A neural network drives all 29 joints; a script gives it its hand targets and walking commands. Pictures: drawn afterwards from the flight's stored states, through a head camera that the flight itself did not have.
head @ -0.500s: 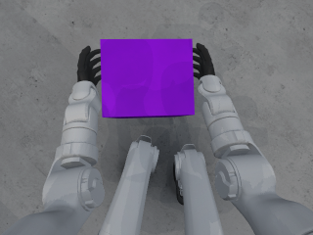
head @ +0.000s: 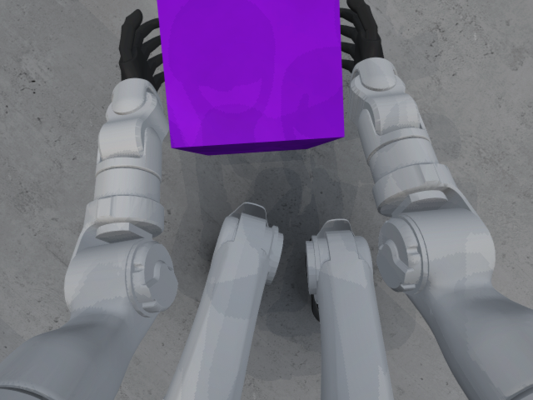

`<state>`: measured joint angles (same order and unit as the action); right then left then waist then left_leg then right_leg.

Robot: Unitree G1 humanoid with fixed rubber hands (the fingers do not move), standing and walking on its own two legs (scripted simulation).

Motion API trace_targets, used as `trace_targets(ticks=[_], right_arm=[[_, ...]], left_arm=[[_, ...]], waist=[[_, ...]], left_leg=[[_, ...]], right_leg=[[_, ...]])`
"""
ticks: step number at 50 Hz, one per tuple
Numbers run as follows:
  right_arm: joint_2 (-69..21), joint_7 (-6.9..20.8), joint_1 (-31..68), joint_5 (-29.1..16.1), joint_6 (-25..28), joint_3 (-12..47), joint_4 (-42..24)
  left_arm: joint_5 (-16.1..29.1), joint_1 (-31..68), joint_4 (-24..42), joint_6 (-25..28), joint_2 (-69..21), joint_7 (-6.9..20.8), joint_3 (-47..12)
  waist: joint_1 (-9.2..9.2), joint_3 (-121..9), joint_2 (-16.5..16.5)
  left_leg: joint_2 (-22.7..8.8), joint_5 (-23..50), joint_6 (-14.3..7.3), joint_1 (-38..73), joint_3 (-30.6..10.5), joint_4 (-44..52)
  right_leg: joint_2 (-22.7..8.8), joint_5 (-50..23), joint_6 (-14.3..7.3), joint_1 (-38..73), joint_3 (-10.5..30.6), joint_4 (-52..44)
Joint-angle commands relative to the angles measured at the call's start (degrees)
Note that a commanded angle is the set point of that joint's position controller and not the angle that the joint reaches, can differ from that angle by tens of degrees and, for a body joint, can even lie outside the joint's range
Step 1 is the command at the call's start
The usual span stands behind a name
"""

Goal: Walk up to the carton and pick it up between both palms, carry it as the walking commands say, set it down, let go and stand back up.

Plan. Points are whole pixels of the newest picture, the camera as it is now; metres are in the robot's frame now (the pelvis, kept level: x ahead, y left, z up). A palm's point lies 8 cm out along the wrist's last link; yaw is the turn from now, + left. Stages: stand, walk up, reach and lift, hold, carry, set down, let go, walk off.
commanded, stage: set down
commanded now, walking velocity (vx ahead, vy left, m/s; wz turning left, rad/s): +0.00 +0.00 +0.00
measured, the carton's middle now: (254, 94) +0.49 +0.10 -0.20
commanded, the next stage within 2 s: none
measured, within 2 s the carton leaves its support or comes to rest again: rests again in 1.22 s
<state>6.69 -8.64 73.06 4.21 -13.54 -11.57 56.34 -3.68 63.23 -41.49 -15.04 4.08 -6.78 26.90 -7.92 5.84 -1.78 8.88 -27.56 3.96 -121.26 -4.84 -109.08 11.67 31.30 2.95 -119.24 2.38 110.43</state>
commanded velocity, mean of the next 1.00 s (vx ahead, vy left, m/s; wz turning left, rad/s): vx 0.00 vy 0.00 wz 0.00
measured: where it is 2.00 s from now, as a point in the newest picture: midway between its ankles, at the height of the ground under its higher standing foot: (277, 283)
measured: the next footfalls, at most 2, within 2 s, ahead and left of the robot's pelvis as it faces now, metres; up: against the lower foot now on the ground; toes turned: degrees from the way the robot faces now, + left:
none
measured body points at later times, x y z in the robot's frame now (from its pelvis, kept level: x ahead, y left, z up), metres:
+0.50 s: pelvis -0.01 +0.00 -0.05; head +0.36 +0.04 +0.19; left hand +0.49 +0.26 -0.22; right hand +0.55 -0.03 -0.23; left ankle +0.13 +0.12 -0.41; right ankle +0.11 -0.11 -0.41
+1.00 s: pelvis +0.00 -0.01 -0.06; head +0.34 +0.01 +0.22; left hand +0.49 +0.24 -0.21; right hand +0.55 -0.04 -0.23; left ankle +0.13 +0.12 -0.41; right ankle +0.11 -0.11 -0.41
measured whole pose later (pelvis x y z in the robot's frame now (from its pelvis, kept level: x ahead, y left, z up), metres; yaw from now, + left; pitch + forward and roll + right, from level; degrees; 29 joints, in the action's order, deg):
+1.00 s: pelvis +0.00 -0.01 -0.06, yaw +1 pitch +36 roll +2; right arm 11.9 -10.7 81.6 -3.5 -11.9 -1.4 65.3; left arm 0.9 72.1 -52.2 -12.5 9.0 -7.7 23.7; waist -8.6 15.8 -2.0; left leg 6.0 -29.8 3.5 -127.4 -0.9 -121.3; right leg 11.9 33.4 2.3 -126.7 2.0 124.5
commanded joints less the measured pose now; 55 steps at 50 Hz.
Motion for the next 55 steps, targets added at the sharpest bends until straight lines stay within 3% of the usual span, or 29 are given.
trace_targets(ticks=[1, 2, 3, 6, 7, 8, 9, 11, 14, 17, 18, 19, 20, 21, 25, 27, 28, 32, 36, 37, 38, 39, 41, 42, 45, 46, 48, 52, 55], right_arm=[[-55.9, 10.0, 39.1, -6.5, 3.2, 21.1, -11.0], [-55.9, 10.0, 39.8, -6.8, 3.3, 22.1, -11.9], [-54.7, 9.8, 40.7, -6.9, 3.1, 21.3, -11.5], [-55.1, 9.3, 43.1, -8.6, 3.7, 24.2, -15.9], [-55.8, 9.2, 41.9, -9.2, 3.4, 24.4, -14.9], [-56.2, 9.2, 40.5, -9.3, 3.1, 24.3, -13.3], [-55.6, 9.2, 41.6, -9.2, 2.9, 23.8, -13.1], [-54.5, 9.2, 43.8, -10.5, 3.0, 25.6, -16.0], [-53.2, 8.5, 46.9, -12.6, 2.5, 28.5, -19.6], [-50.0, 8.5, 48.2, -13.4, 1.6, 29.2, -22.3], [-48.8, 8.3, 48.4, -14.5, 1.5, 31.0, -22.9], [-50.5, 8.4, 48.3, -16.2, 1.7, 32.4, -25.0], [-50.0, 8.6, 49.4, -15.8, 1.7, 31.6, -25.1], [-50.5, 8.4, 52.1, -16.4, 1.9, 31.8, -27.9], [-50.5, 9.1, 48.9, -15.0, 1.7, 28.5, -20.7], [-50.6, 9.8, 46.5, -13.3, 1.6, 25.5, -15.4], [-50.4, 10.5, 46.1, -12.6, 1.7, 24.8, -13.4], [-50.0, 13.0, 41.2, -8.9, 1.7, 19.2, -5.7], [-50.5, 13.2, 44.3, -9.7, 3.5, 19.1, -6.4], [-51.7, 13.2, 44.7, -10.7, 4.0, 20.0, -7.1], [-51.4, 12.8, 46.3, -11.1, 4.6, 20.9, -8.1], [-52.2, 12.6, 48.7, -12.3, 5.1, 22.5, -9.8], [-51.8, 11.8, 50.7, -13.1, 5.9, 23.7, -11.3], [-52.6, 11.6, 51.4, -14.2, 6.1, 24.9, -11.0], [-51.8, 10.7, 50.3, -13.2, 5.9, 24.2, -9.8], [-51.5, 10.4, 50.9, -12.4, 5.6, 23.3, -9.8], [-51.2, 10.2, 47.6, -11.1, 5.3, 21.2, -7.3], [-50.4, 10.3, 43.7, -9.3, 5.8, 19.9, -6.0], [-51.0, 10.4, 38.9, -7.8, 5.8, 18.9, -3.2]], left_arm=[[7.3, 44.5, 7.6, 2.0, -50.7, 15.1, -30.3], [7.9, 44.5, 6.9, 2.0, -49.6, 15.2, -30.5], [7.8, 45.0, 6.2, 1.8, -49.5, 15.5, -29.9], [8.5, 45.3, 8.3, 2.2, -48.7, 15.8, -30.0], [9.0, 46.8, 9.2, 2.2, -48.4, 15.6, -31.2], [9.1, 46.8, 9.1, 2.3, -47.1, 15.6, -30.8], [8.8, 46.5, 7.4, 1.9, -47.4, 15.9, -30.0], [9.9, 49.2, 10.4, 2.3, -45.0, 15.9, -31.6], [12.6, 53.1, 14.9, 2.1, -42.6, 15.4, -33.9], [13.5, 55.3, 17.0, 1.4, -40.8, 14.5, -35.5], [15.6, 55.7, 17.3, 1.2, -41.5, 14.2, -37.1], [16.0, 55.7, 20.5, 1.2, -41.3, 13.9, -38.1], [16.3, 57.5, 20.8, 1.3, -40.1, 13.7, -37.4], [17.3, 58.7, 22.5, 1.4, -40.2, 13.1, -38.6], [16.5, 54.6, 12.4, 0.7, -45.5, 13.2, -38.1], [14.4, 53.4, 7.5, 0.7, -47.1, 13.8, -36.1], [12.9, 52.4, 5.4, 0.7, -47.5, 14.1, -34.9], [10.0, 50.6, -0.1, 0.6, -49.9, 15.8, -32.6], [11.1, 53.9, 3.1, 2.3, -49.7, 16.2, -31.7], [11.3, 54.7, 4.2, 3.2, -49.0, 15.9, -31.6], [11.6, 54.1, 3.6, 3.5, -48.7, 15.6, -31.2], [12.2, 54.8, 4.9, 4.1, -47.6, 15.3, -30.7], [12.6, 54.5, 4.8, 5.0, -46.4, 14.8, -30.0], [12.0, 53.8, 4.1, 5.2, -45.0, 14.6, -28.4], [10.8, 52.1, 0.6, 4.9, -42.2, 15.3, -25.8], [10.6, 53.1, -0.1, 4.9, -41.7, 15.6, -24.9], [9.2, 51.3, -2.8, 4.4, -41.0, 16.5, -23.8], [7.5, 46.1, -4.2, 4.4, -42.7, 17.8, -23.0], [7.7, 44.1, -3.0, 4.7, -43.0, 18.3, -23.7]], waist=[[-4.47, -76.5, -1.4], [-5.12, -76.5, -3.3], [-4.03, -75.3, -3.0], [-6.01, -80.8, -4.5], [-5.49, -81.6, -3.6], [-6.50, -82.4, -3.6], [-6.27, -80.6, -4.3], [-7.03, -86.3, -4.0], [-6.44, -95.7, -4.7], [-6.44, -104.7, -2.8], [-4.97, -105.5, -2.5], [-5.63, -108.1, -0.3], [-6.82, -105.8, -0.7], [-6.40, -105.2, -0.8], [-3.39, -88.3, -1.0], [-2.94, -79.8, -0.5], [-3.67, -76.0, 0.4], [-1.34, -65.6, 1.2], [-2.93, -64.3, 1.7], [-4.70, -65.1, 1.4], [-4.96, -64.5, -0.1], [-6.53, -65.9, -1.3], [-6.90, -66.5, -3.5], [-8.95, -66.1, -4.8], [-8.92, -64.0, -7.8], [-7.71, -63.7, -9.7], [-7.01, -61.1, -9.2], [-7.89, -58.0, -5.1], [-6.88, -58.9, -5.0]], left_leg=[[-0.5, 18.8, -0.8, 40.5, 8.7, 7.5], [-0.6, 20.1, -0.8, 39.7, 8.8, 6.6], [-0.7, 18.6, -1.0, 38.8, 8.6, 6.3], [-0.8, 21.6, -1.1, 38.3, 9.1, 4.2], [-1.0, 22.9, -0.9, 40.0, 8.7, 4.0], [-1.0, 22.9, -1.0, 39.0, 9.5, 3.2], [-1.1, 21.5, -1.1, 38.6, 9.0, 3.3], [-1.6, 22.4, -1.0, 39.6, 9.5, 2.1], [-1.9, 25.7, -0.7, 43.8, 9.6, 0.4], [-2.8, 25.8, -0.5, 48.2, 9.7, -1.0], [-2.4, 29.9, -0.3, 50.3, 9.7, -2.3], [-2.2, 32.7, -0.6, 53.1, 9.8, -3.1], [-2.0, 31.8, -0.7, 52.9, 9.4, -2.3], [-1.8, 32.5, -1.0, 54.2, 8.3, -1.8], [-1.7, 24.6, -1.3, 47.6, 8.0, -1.3], [-1.8, 20.4, -1.3, 44.0, 7.7, -1.2], [-1.9, 18.4, -1.3, 43.5, 7.7, -0.8], [-2.3, 13.3, -1.2, 40.9, 6.8, -0.6], [-2.1, 19.3, -0.7, 38.3, 7.2, -2.1], [-1.7, 20.6, -1.0, 38.4, 7.4, -1.7], [-1.7, 21.3, -1.3, 36.8, 7.1, -2.2], [-1.5, 22.7, -1.7, 37.0, 7.1, -2.3], [-1.6, 23.8, -2.2, 36.2, 7.4, -3.2], [-1.6, 22.0, -2.8, 34.2, 7.7, -3.0], [-2.4, 17.5, -3.3, 28.6, 8.3, -3.1], [-2.5, 15.6, -3.5, 28.2, 8.0, -3.2], [-3.0, 14.3, -3.7, 24.4, 8.7, -3.9], [-3.0, 17.2, -3.5, 21.5, 8.8, -4.1], [-2.8, 20.9, -3.2, 21.8, 8.7, -5.0]], right_leg=[[1.1, -11.8, -3.2, 30.1, -4.8, -6.6], [1.1, -12.7, -3.0, 29.8, -4.6, -6.2], [0.9, -11.5, -3.0, 29.4, -4.6, -5.9], [0.8, -14.7, -2.5, 32.6, -4.6, -3.7], [1.0, -15.8, -2.6, 32.1, -4.5, -3.1], [0.9, -16.1, -2.8, 32.8, -4.0, -2.7], [0.7, -14.7, -2.6, 31.4, -4.1, -2.3], [0.7, -15.4, -2.8, 34.0, -3.8, -0.9], [0.2, -19.0, -2.5, 40.0, -4.1, 1.2], [-0.5, -18.1, -3.3, 44.5, -4.0, 2.7], [-0.5, -22.2, -2.7, 46.0, -4.9, 4.2], [0.0, -24.7, -2.9, 45.6, -4.9, 4.9], [0.3, -22.2, -3.5, 42.8, -4.8, 4.9], [0.8, -21.2, -3.5, 39.8, -5.2, 5.9], [0.0, -14.9, -3.8, 32.9, -5.1, 3.9], [-0.1, -11.1, -3.9, 28.4, -5.3, 4.1], [-0.2, -9.0, -3.9, 25.7, -5.4, 4.1], [0.0, -4.5, -4.3, 18.1, -6.1, 3.8], [0.4, -8.1, -4.0, 14.2, -4.9, 5.0], [0.6, -9.5, -3.9, 14.6, -4.8, 5.3], [0.6, -9.8, -3.7, 14.6, -4.5, 5.1], [0.5, -11.3, -3.4, 15.2, -4.2, 5.6], [0.4, -12.7, -3.2, 16.3, -3.6, 5.7], [0.3, -12.0, -3.0, 17.5, -3.5, 5.5], [-0.2, -10.4, -2.8, 20.1, -2.9, 4.5], [-0.3, -8.8, -2.9, 20.5, -2.8, 3.6], [-0.5, -9.3, -3.0, 21.1, -2.0, 2.6], [-0.1, -13.6, -3.2, 19.7, -1.4, 3.2], [0.1, -16.8, -3.6, 19.0, -1.7, 4.0]])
